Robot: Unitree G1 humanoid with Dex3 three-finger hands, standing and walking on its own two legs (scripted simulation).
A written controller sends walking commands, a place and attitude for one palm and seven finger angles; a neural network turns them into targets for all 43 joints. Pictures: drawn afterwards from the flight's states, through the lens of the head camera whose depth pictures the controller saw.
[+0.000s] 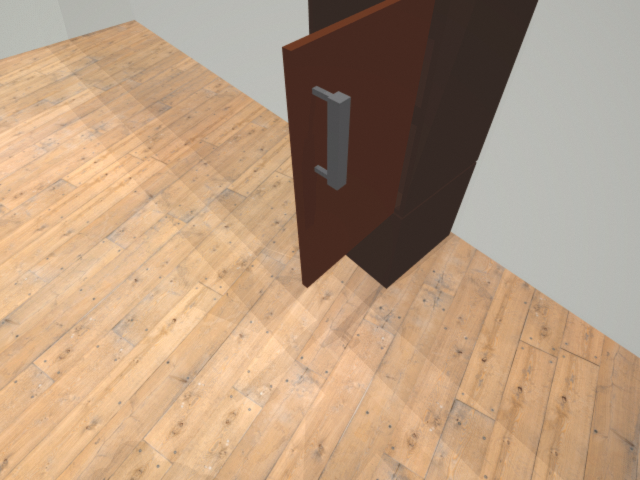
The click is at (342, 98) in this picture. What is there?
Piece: cupboard door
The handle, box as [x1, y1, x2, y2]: [312, 86, 350, 189]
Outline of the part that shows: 315,86 312,88 312,93 327,101 327,169 326,170 317,165 314,167 314,170 327,179 327,184 335,189 338,189 345,183 346,179 350,97 339,91 333,94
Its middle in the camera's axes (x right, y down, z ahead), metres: +0.01 -0.16 +0.65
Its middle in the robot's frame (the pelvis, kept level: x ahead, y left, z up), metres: +0.61 +0.02 +0.08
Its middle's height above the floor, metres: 0.87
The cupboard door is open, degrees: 94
